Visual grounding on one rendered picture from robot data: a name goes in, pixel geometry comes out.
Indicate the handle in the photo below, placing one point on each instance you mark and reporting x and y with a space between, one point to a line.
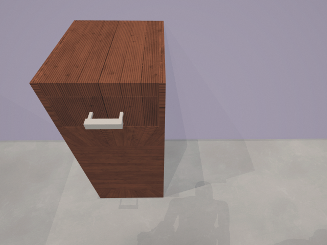
107 123

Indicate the drawer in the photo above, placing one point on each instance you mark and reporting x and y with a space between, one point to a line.
73 110

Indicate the cabinet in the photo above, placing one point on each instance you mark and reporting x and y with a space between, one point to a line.
111 58

